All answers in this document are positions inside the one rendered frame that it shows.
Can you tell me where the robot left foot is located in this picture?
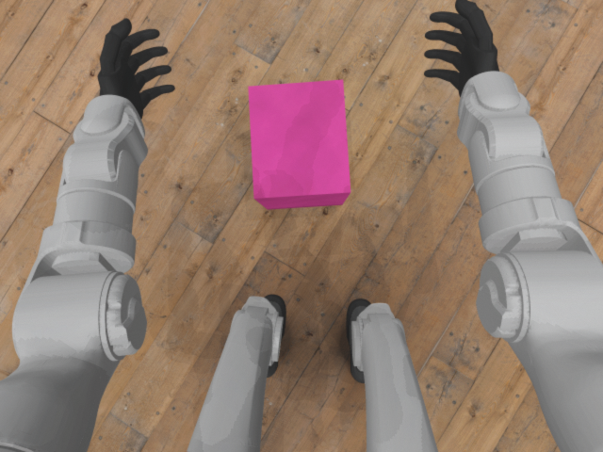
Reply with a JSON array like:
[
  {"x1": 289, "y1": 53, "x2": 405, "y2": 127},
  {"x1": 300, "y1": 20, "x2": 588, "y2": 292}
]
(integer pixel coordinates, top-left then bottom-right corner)
[{"x1": 265, "y1": 295, "x2": 286, "y2": 378}]

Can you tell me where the robot left upper arm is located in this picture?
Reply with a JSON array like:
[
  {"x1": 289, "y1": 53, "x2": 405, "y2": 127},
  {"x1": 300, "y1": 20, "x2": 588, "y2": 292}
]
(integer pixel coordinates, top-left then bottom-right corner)
[{"x1": 0, "y1": 270, "x2": 147, "y2": 452}]

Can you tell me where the robot left thigh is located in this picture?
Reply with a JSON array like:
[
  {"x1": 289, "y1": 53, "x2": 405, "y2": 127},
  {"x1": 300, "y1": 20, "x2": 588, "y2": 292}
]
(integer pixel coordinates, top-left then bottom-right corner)
[{"x1": 187, "y1": 306, "x2": 284, "y2": 452}]

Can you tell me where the left robot forearm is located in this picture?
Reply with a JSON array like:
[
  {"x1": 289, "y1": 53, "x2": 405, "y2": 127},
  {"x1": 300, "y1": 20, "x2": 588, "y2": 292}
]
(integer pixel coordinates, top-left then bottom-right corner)
[{"x1": 12, "y1": 95, "x2": 148, "y2": 359}]

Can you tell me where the right robot forearm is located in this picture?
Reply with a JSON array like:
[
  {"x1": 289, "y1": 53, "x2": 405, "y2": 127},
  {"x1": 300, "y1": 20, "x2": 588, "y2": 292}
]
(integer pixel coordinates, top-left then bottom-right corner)
[{"x1": 457, "y1": 71, "x2": 603, "y2": 267}]

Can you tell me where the left robot hand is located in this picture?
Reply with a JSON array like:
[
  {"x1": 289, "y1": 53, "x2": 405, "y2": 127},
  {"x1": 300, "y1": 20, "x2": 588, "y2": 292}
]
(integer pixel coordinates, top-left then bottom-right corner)
[{"x1": 98, "y1": 18, "x2": 175, "y2": 119}]

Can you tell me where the carton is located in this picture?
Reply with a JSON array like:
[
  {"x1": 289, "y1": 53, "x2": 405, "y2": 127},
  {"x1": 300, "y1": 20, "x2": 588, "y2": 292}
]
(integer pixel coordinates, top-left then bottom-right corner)
[{"x1": 248, "y1": 80, "x2": 350, "y2": 210}]

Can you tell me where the right robot hand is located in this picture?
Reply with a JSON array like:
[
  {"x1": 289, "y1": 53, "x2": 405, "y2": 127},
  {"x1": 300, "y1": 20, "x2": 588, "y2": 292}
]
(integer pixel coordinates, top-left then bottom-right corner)
[{"x1": 424, "y1": 0, "x2": 499, "y2": 98}]

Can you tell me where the robot right upper arm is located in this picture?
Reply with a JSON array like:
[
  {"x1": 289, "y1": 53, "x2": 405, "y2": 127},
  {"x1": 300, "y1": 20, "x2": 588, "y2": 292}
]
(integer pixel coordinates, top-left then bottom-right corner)
[{"x1": 476, "y1": 250, "x2": 603, "y2": 452}]

